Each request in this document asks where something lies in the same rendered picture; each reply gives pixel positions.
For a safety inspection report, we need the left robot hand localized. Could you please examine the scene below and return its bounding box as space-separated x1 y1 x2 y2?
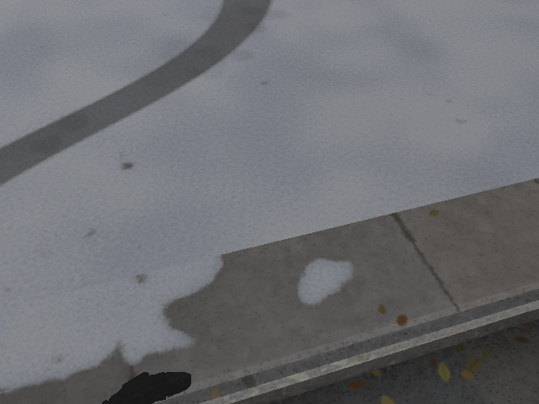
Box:
102 372 191 404

